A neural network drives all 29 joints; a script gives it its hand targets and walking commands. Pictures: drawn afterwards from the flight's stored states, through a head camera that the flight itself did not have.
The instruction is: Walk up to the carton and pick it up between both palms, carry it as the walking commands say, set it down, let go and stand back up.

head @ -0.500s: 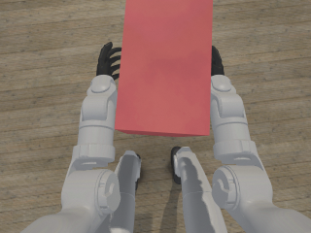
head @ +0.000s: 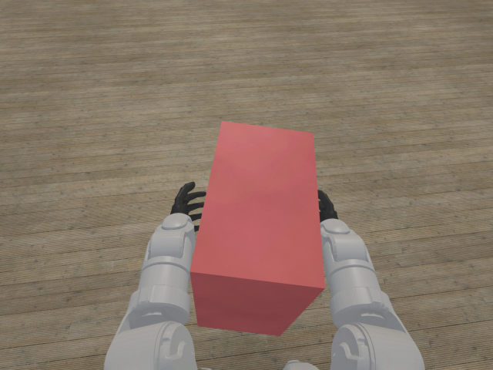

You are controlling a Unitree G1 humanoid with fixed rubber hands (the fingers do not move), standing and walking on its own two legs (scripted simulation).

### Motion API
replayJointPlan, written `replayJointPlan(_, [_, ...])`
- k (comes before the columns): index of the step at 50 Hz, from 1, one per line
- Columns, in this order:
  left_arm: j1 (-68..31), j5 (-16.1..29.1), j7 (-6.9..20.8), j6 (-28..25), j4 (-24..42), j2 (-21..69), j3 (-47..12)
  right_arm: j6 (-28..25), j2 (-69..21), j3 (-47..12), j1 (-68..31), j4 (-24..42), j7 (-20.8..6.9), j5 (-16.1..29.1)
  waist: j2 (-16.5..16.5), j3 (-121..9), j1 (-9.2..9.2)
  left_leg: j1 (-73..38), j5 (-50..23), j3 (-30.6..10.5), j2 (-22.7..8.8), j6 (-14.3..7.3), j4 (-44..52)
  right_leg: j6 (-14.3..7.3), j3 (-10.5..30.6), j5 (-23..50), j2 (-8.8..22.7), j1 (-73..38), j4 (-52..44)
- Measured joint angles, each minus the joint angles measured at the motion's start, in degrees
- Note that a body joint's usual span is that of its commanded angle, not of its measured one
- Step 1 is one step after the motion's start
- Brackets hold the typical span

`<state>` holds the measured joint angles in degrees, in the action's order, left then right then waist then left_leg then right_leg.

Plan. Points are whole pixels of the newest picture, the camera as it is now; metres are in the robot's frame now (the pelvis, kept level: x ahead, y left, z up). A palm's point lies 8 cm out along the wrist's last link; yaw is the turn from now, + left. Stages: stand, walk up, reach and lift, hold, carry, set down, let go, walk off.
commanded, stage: reach and lift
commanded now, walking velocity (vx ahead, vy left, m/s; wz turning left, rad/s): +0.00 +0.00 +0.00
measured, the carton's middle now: (252, 234) +0.36 +0.00 -0.02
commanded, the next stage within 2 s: hold in 1.44 s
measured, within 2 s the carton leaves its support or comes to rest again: neither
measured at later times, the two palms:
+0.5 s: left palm (173, 217) +0.34 +0.13 +0.07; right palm (330, 231) +0.32 -0.13 +0.05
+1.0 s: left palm (175, 225) +0.33 +0.13 +0.06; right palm (332, 230) +0.32 -0.13 +0.05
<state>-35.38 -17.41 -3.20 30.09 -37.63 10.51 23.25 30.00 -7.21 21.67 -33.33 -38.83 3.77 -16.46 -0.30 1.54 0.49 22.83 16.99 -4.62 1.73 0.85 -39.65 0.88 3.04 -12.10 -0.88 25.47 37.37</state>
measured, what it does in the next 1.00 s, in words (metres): stands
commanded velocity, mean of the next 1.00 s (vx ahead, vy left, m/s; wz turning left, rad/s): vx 0.00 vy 0.00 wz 0.00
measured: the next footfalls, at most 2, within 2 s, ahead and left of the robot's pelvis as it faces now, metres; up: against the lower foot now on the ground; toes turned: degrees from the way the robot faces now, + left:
none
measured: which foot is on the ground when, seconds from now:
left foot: down 0.00-1.00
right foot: down 0.00-1.00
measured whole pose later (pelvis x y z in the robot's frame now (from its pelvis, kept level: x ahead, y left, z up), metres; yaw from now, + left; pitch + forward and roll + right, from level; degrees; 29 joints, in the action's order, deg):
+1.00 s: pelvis +0.02 +0.01 +0.01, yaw -1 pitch -8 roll +0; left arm -24.5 -14.0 -5.3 40.5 -24.7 11.8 15.0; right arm 41.9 -6.9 13.6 -24.1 -26.7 3.7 -12.6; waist -0.4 3.5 0.9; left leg 7.9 15.7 -3.4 1.5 0.0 -31.4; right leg 1.4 4.4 -10.8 -0.7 11.1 29.6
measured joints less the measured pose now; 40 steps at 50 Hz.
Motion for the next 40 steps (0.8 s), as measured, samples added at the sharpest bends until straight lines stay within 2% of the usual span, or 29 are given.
replayJointPlan(9, [8.17,1.2,0.18,3.84,7.95,1.59,-4.96,4.63,-0.92,-4.5,8.89,9.16,0.26,2.75,0.04,0.4,-0.31,-10.26,-0.24,-0.51,-0.38,-0.47,6.06,0.15,-0.43,0.28,0.07,-10.69,-6.59])
replayJointPlan(13, [11.95,3.18,-0.4,6.42,12.15,0.93,-8.85,7.0,-1.32,-6.97,12.51,13.42,0.86,3.88,-0.34,1.11,-0.68,-13.54,-0.77,-0.64,-0.34,-0.64,8.49,0.32,-0.53,0.85,0.28,-14.19,-9.31])
replayJointPlan(20, [13.95,5.36,-1.31,10.4,16.42,0.12,-12.67,10.59,-1.03,-10.22,16.44,19.36,1.71,5.02,-0.79,2.04,-0.27,-17.41,-1.61,-0.16,-0.16,-1.01,11.31,0.69,0.02,1.71,0.63,-17.94,-12.09])
replayJointPlan(26, [13.75,5.23,-1.58,11.58,15.58,0.22,-12.83,12.48,-0.6,-10.26,16.34,19.31,1.1,4.63,-1.02,1.95,-0.23,-19.57,-1.96,0.63,-0.08,-1.27,12.39,0.89,0.83,2.15,0.73,-19.73,-12.91])
replayJointPlan(40, [10.8,3.13,-2.05,10.81,12.23,1.31,-8.97,12.41,0.75,-8.67,10.54,12.93,0.05,4.48,-0.07,2.7,0.1,-16.78,-1.43,1.56,0.03,-1.29,9.06,0.94,1.77,1.6,0.5,-16.29,-8.83])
